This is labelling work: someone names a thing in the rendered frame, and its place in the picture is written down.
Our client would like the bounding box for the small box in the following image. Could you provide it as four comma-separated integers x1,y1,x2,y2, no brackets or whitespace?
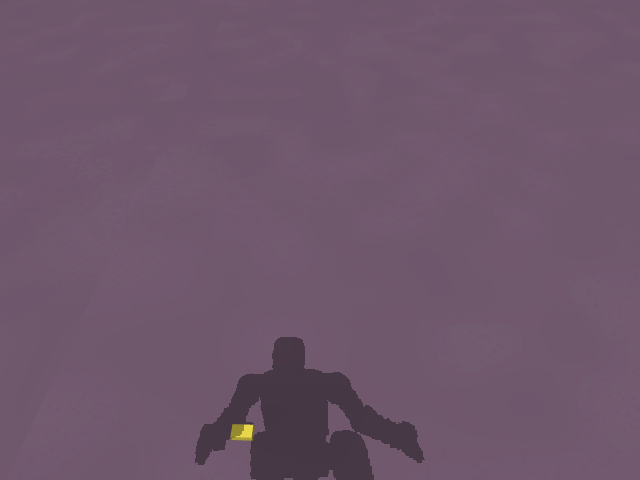
230,424,255,441

